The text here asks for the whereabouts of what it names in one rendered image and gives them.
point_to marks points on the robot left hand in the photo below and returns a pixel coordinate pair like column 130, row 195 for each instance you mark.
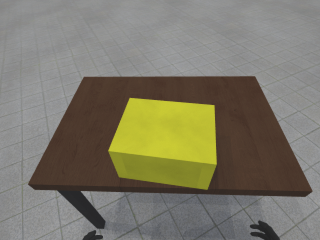
column 91, row 236

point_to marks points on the robot right hand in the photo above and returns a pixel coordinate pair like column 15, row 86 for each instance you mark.
column 264, row 227

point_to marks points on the table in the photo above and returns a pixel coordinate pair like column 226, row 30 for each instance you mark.
column 253, row 156

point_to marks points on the carton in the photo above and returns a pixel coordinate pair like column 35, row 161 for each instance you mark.
column 166, row 142

